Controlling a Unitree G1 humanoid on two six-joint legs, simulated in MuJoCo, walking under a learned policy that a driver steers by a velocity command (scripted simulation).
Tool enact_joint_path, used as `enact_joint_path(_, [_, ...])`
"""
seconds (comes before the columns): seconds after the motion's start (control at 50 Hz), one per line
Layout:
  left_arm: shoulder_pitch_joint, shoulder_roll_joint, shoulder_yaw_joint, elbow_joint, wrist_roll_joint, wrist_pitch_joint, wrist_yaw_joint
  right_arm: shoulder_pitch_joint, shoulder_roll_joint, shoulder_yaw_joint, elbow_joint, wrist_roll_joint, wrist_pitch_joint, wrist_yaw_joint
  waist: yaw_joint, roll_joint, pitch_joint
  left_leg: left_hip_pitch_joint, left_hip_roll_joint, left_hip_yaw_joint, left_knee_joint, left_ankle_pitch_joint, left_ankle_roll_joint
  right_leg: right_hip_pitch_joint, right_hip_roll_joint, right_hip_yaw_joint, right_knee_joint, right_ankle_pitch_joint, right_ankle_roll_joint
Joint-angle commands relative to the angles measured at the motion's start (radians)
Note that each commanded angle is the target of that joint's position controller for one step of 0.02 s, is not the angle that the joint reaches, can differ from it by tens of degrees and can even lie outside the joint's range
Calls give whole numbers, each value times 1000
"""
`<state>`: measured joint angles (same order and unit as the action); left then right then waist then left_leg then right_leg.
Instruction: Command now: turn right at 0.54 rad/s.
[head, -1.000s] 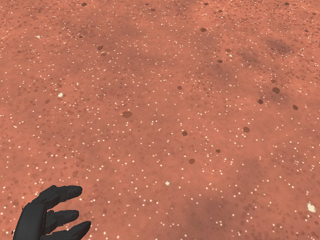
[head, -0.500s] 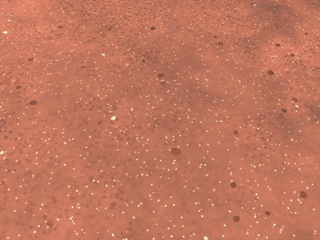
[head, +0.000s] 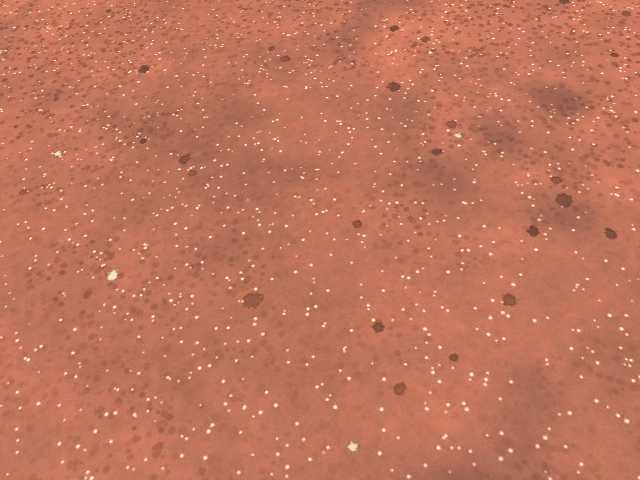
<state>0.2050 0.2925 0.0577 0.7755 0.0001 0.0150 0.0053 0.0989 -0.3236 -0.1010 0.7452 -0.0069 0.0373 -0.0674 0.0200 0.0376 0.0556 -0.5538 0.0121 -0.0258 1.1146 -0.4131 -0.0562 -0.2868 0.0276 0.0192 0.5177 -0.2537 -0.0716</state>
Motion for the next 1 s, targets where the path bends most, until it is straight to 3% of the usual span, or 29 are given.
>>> enact_joint_path(0.02, [-33,163,36,-81,-7,-18,22,-9,-79,-24,-58,6,-22,-4,-18,-141,-134,-111,4,-64,44,94,-13,204,-234,304,-195,362,-125])
enact_joint_path(0.18, [-3,187,48,-99,-11,-2,37,-51,-67,-19,-67,9,-41,4,9,-167,-102,-104,-13,-101,-206,119,-52,245,-206,397,-194,237,-133])
enact_joint_path(0.3, [-30,167,38,-105,4,6,29,-37,-64,-8,-53,13,-56,24,24,-174,-114,55,0,-73,-329,86,-47,174,-199,406,-156,314,-157])
enact_joint_path(0.34, [-24,153,30,-98,0,7,23,-32,-62,-2,-50,18,-66,37,32,-166,-125,112,-2,-54,-397,81,-30,155,-185,428,-180,95,-163])
enact_joint_path(0.38, [-19,151,25,-87,-4,5,17,-43,-58,5,-52,23,-82,50,39,-186,-80,163,-16,-24,-479,63,-5,107,-172,465,-219,-157,-167])
enact_joint_path(0.42, [-28,146,18,-80,-7,0,14,-1,-48,10,-33,28,-106,63,4,-178,-50,278,-29,5,-636,128,33,54,-148,476,-211,-255,-151])
enact_joint_path(0.44, [-26,133,11,-78,-6,-5,14,38,-45,11,-15,26,-118,65,-20,-158,-50,361,-27,9,-724,176,56,23,-124,468,-187,-263,-129])
enact_joint_path(0.46, [-26,97,0,-78,1,-16,13,98,-65,9,5,20,-127,63,-38,-124,-77,468,37,-50,-732,184,88,-31,-99,418,-113,-251,-93])
enact_joint_path(0.48, [-16,37,-18,-82,12,-29,10,185,-105,7,26,12,-131,62,-41,24,-118,577,179,-237,-784,165,150,-120,-13,260,131,-268,-40])
enact_joint_path(0.5, [-53,73,-4,-132,-4,-49,11,244,-209,-19,53,-4,-130,71,-34,226,-59,604,313,-549,-886,5,297,-338,85,78,271,-332,9])
enact_joint_path(0.52, [-110,157,18,-137,-7,-66,14,249,-159,-11,47,13,-136,78,-72,152,26,595,360,-645,-929,-115,353,-462,23,81,402,-365,39])
enact_joint_path(0.54, [-116,167,26,-130,-15,-79,7,233,-124,2,42,22,-138,75,-65,105,46,591,331,-595,-931,-142,336,-489,-17,92,452,-286,46])
enact_joint_path(0.6, [-160,112,21,-132,-8,-107,-13,247,-108,9,37,29,-130,63,-77,90,31,629,235,-452,-952,28,289,-507,-58,57,416,-106,70])
enact_joint_path(0.68, [-231,30,-1,-152,-4,-129,-34,265,-109,6,27,30,-104,44,-90,106,1,497,131,-283,-939,247,259,-293,-8,-13,158,34,116])
enact_joint_path(0.74, [-256,50,3,-165,-19,-132,-41,295,-140,-4,17,34,-92,42,-92,117,-5,399,142,-294,-920,275,252,-136,16,-16,38,121,128])
enact_joint_path(0.8, [-175,105,26,-153,-30,-132,-31,275,-144,-6,0,43,-88,42,-26,121,-21,348,164,-340,-865,264,211,32,-2,14,-41,163,103])
enact_joint_path(0.82, [-105,128,39,-135,-29,-131,-22,268,-126,-1,-7,39,-89,42,13,113,-48,319,140,-330,-802,308,188,139,-5,11,-64,150,83])
enact_joint_path(0.84, [5,165,55,-116,-24,-132,-10,256,-89,11,-18,30,-93,46,72,92,-110,255,85,-291,-650,333,153,297,-57,50,-78,126,49])
enact_joint_path(0.86, [167,241,74,-99,-3,-129,3,262,-1,37,-52,13,-95,47,128,-81,-272,88,-3,-187,-320,168,102,562,-267,278,-102,-31,-28])
enact_joint_path(0.88, [214,289,82,-73,11,-117,-12,353,34,50,-93,44,-106,42,72,-406,-355,-116,-69,-122,-55,-195,78,649,-449,714,-252,-292,-147])
enact_joint_path(0.9, [146,183,54,-83,9,-119,-17,339,-75,22,-59,64,-103,41,61,-278,-217,-197,2,-150,84,-132,76,536,-427,685,-286,-389,-139])
enact_joint_path(0.92, [98,132,41,-87,0,-118,-14,271,-106,12,-61,57,-99,46,57,-205,-108,-219,36,-127,107,-43,82,432,-390,517,-279,-273,-112])
enact_joint_path(0.94, [53,105,33,-86,3,-117,-14,255,-89,13,-53,48,-96,47,35,-142,-71,-186,65,-113,91,30,80,355,-341,398,-290,-133,-96])
enact_joint_path(0.96, [31,83,28,-79,9,-115,-14,231,-74,12,-58,41,-93,52,23,-142,-39,-173,87,-110,66,77,78,300,-312,314,-308,-22,-93])
enact_joint_path(1.0, [14,75,27,-67,13,-122,-10,209,-40,17,-71,44,-82,65,5,-157,-20,-142,112,-88,49,132,74,234,-282,192,-346,95,-92])
